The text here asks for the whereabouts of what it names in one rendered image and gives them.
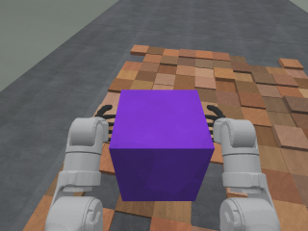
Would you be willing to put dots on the robot right hand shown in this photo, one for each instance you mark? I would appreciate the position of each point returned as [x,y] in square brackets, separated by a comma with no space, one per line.
[219,114]

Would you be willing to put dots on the robot left hand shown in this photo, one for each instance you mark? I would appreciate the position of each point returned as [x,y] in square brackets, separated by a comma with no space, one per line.
[100,114]

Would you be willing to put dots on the right robot upper arm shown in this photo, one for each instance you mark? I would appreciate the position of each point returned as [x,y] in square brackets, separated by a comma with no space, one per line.
[247,214]

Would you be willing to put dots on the right robot forearm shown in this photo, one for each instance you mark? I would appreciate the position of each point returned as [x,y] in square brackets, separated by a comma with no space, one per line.
[241,161]

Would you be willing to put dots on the left robot upper arm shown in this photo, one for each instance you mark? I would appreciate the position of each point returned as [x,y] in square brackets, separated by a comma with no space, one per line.
[76,213]

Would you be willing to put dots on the carton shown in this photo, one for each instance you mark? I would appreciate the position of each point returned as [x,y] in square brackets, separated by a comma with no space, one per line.
[161,145]

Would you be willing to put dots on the left robot forearm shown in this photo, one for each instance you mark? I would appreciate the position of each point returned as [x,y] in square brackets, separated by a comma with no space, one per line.
[82,159]

